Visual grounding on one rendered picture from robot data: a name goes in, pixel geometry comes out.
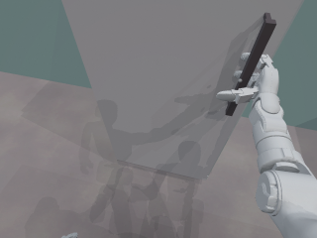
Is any robot right forearm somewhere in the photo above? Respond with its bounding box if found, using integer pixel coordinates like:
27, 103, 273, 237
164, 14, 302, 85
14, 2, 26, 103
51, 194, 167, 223
249, 92, 317, 180

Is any right robot hand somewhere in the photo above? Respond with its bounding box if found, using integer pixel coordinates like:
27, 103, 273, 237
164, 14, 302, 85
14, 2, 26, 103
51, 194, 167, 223
216, 53, 279, 104

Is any fridge door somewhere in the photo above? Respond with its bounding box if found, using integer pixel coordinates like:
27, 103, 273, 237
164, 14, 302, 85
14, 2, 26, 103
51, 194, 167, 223
61, 0, 302, 180

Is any handle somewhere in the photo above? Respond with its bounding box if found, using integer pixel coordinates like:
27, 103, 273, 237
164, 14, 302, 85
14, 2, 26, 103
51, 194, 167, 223
225, 12, 276, 116

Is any robot right upper arm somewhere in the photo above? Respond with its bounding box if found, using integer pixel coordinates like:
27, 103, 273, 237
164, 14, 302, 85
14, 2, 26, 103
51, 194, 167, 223
256, 170, 317, 238

